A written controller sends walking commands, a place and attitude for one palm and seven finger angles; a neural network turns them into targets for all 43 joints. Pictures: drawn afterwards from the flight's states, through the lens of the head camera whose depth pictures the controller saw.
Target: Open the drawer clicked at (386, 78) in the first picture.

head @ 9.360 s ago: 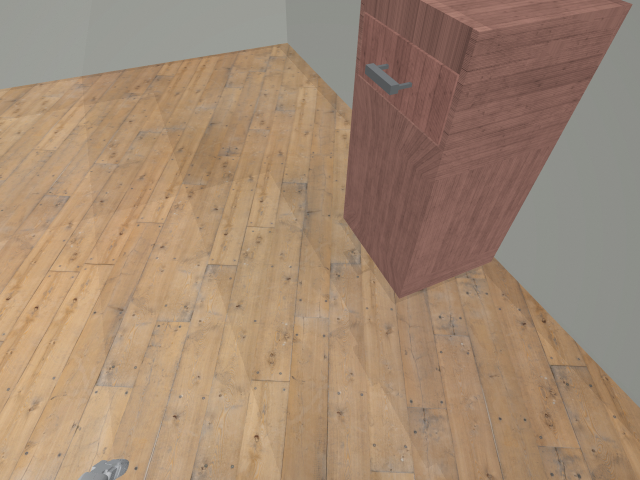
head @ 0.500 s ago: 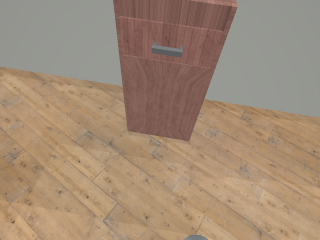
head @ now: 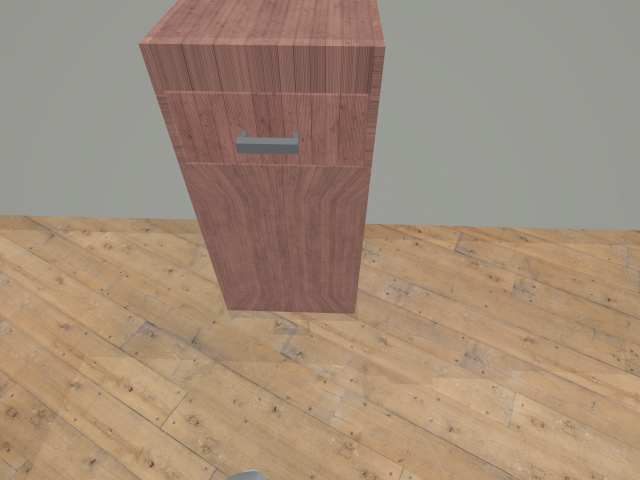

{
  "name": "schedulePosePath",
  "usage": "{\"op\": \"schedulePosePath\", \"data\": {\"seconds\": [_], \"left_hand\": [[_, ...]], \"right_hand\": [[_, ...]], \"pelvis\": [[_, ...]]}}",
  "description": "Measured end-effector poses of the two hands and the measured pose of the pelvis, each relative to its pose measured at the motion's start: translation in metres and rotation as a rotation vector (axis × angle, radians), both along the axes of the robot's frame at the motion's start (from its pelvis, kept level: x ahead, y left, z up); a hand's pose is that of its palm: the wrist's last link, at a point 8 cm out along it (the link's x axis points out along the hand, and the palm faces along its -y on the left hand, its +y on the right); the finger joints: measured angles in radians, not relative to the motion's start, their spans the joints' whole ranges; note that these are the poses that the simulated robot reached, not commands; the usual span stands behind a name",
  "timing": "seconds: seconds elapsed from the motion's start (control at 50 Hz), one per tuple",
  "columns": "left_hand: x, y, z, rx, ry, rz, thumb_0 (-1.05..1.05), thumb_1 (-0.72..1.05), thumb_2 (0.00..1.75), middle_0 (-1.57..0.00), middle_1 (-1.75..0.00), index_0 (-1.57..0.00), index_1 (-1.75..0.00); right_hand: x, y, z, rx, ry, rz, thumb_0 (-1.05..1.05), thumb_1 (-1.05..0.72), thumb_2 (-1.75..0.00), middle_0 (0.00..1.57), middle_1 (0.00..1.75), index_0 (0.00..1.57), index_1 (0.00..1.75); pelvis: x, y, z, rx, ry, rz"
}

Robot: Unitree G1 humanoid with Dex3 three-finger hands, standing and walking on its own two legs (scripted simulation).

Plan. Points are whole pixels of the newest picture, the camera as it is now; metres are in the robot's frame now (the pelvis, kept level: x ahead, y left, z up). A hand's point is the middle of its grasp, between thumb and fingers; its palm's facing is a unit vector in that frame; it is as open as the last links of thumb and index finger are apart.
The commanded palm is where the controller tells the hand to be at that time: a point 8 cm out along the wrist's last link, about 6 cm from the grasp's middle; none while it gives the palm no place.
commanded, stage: take the last steps up to it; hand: left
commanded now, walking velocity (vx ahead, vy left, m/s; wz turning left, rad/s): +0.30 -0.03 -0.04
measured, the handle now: (268, 139) +0.79 +0.15 -0.01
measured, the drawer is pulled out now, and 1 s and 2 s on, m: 0.00 0.00 0.00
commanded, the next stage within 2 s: come to a stop and stand still in 0.48 s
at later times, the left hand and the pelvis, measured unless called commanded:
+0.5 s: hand (210, 439) +0.22 +0.18 -0.17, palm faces -0.02 -0.97 -0.23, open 7.3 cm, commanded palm none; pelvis +0.16 -0.01 +0.00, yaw -3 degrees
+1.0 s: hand (226, 394) +0.29 +0.18 -0.18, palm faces +0.05 -0.98 -0.22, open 7.3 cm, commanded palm none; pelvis +0.24 -0.01 -0.01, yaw -1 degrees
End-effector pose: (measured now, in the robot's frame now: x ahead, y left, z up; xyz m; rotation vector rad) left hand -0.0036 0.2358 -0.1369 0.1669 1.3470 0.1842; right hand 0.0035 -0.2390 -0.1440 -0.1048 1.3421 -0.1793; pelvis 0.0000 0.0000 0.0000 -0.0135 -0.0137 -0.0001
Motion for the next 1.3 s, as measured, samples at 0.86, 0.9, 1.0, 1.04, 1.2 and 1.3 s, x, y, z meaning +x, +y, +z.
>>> {"op": "schedulePosePath", "data": {"seconds": [0.86,0.9,1.0,1.04,1.2,1.3], "left_hand": [[0.286,-0.043,0.005,0.022,-0.045,-0.018,0.0,0.94,0.9,-0.21,-0.29,-0.2,-0.3],[0.287,-0.037,0.003,0.017,-0.039,-0.011,0.0,0.93,0.9,-0.21,-0.29,-0.2,-0.3],[0.288,-0.012,-0.013,-0.007,-0.026,0.004,0.0,0.92,0.9,-0.21,-0.29,-0.2,-0.3],[0.289,-0.001,-0.022,-0.017,-0.022,0.011,0.0,0.91,0.9,-0.21,-0.29,-0.2,-0.3],[0.284,0.022,-0.016,-0.017,0.006,-0.011,0.0,0.91,0.9,-0.2,-0.29,-0.2,-0.3],[0.281,0.021,-0.011,-0.015,0.018,-0.037,0.0,0.91,0.9,-0.2,-0.29,-0.2,-0.3]], "right_hand": [[0.274,-0.033,-0.006,0.001,0.0,0.009,0.0,-0.91,-0.9,0.2,0.3,0.2,0.29],[0.294,-0.031,-0.003,-0.015,-0.033,0.028,0.0,-0.91,-0.9,0.2,0.3,0.2,0.29],[0.33,-0.015,0.008,-0.064,-0.116,0.068,0.0,-0.91,-0.9,0.2,0.3,0.2,0.29],[0.336,-0.006,0.01,-0.082,-0.138,0.082,0.0,-0.91,-0.9,0.2,0.3,0.2,0.29],[0.318,0.019,0.028,-0.09,-0.131,0.062,0.0,-0.9,-0.9,0.2,0.3,0.2,0.29],[0.284,0.009,0.03,-0.103,-0.101,0.006,0.0,-0.91,-0.9,0.21,0.3,0.21,0.3]], "pelvis": [[0.238,-0.036,0.001,0.026,0.018,-0.027],[0.24,-0.03,0.001,0.024,0.02,-0.025],[0.244,-0.009,-0.006,0.004,0.025,-0.019],[0.246,-0.001,-0.01,-0.001,0.025,-0.018],[0.241,0.008,0.003,-0.02,0.024,-0.039],[0.233,0.003,0.007,-0.025,0.023,-0.053]]}}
